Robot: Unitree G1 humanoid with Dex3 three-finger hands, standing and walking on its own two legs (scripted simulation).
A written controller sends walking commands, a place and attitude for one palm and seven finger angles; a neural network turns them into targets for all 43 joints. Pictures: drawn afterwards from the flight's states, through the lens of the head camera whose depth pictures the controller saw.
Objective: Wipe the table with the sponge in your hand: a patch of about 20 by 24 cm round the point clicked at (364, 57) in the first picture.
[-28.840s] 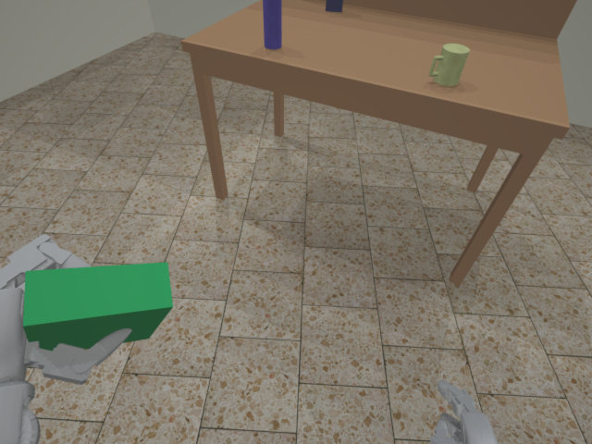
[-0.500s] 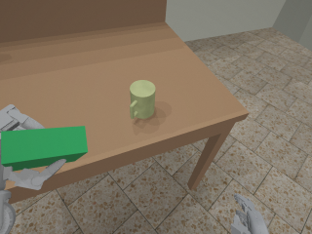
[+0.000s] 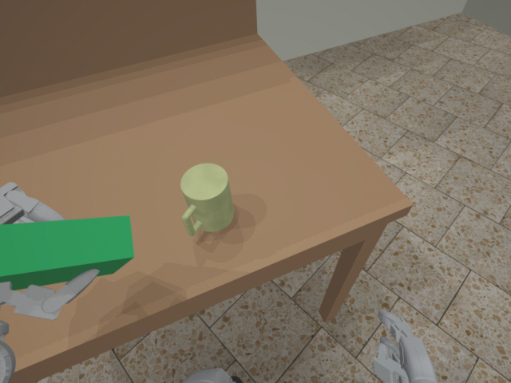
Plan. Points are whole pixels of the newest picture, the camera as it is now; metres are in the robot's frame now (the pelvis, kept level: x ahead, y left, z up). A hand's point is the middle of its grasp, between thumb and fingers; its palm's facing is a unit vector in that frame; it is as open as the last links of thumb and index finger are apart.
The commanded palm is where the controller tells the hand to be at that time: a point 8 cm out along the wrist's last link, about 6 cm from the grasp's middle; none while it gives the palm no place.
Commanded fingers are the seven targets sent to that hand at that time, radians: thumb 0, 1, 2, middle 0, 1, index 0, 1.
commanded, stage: come to a stop and stand still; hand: left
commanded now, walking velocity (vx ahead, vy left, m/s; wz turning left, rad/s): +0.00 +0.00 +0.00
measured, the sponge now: (85, 252) +0.23 +0.22 +0.15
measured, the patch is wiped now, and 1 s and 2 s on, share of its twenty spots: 0.00 0.00 0.00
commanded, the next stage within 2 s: look again from close up in 1.10 s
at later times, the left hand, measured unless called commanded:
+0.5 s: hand (77, 244) +0.22 +0.20 +0.19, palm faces +0.47 -0.79 -0.40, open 9.1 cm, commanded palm +0.16 +0.24 +0.18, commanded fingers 0.00 0.10 1.30 -1.20 -1.60 -1.20 -1.60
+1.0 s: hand (13, 309) +0.16 +0.26 +0.16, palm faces +0.52 -0.79 -0.34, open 9.1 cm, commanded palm +0.11 +0.28 +0.18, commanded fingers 0.00 0.10 1.30 -1.20 -1.60 -1.20 -1.60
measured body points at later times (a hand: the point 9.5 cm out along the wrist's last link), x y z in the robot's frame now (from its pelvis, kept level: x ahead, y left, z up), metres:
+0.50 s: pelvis +0.01 -0.04 +0.01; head +0.02 -0.05 +0.46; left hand +0.19 +0.24 +0.21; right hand +0.18 -0.28 -0.08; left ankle -0.02 +0.10 -0.72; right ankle +0.07 -0.11 -0.73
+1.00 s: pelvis -0.03 -0.01 +0.01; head -0.04 -0.01 +0.46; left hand +0.13 +0.30 +0.18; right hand +0.15 -0.21 -0.08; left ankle -0.03 +0.11 -0.73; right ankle +0.07 -0.10 -0.73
